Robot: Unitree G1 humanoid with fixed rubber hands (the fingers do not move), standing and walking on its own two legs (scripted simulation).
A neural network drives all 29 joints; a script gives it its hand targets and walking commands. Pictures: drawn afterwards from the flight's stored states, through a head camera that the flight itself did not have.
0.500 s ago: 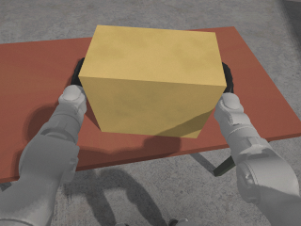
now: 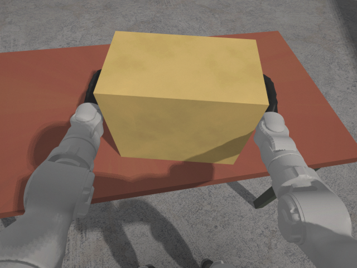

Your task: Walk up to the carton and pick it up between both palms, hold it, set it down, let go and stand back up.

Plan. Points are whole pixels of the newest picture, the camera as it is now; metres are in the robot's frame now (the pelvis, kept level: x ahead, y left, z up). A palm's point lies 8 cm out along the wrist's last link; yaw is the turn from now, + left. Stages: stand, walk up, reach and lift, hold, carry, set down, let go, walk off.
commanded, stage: reach and lift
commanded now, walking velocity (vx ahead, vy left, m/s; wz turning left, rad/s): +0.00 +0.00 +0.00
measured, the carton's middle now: (180, 104) +0.47 -0.04 +0.06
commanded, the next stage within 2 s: none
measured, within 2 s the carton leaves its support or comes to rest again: leaves its support in 0.50 s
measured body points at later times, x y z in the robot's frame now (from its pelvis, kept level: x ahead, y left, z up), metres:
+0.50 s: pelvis +0.01 +0.00 +0.02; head +0.09 +0.02 +0.47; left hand +0.48 +0.16 +0.08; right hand +0.42 -0.22 +0.08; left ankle +0.03 +0.12 -0.72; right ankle +0.01 -0.16 -0.72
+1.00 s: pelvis +0.01 -0.01 +0.02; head +0.09 +0.01 +0.47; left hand +0.47 +0.17 +0.08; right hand +0.41 -0.22 +0.08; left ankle +0.03 +0.12 -0.72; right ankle +0.01 -0.16 -0.72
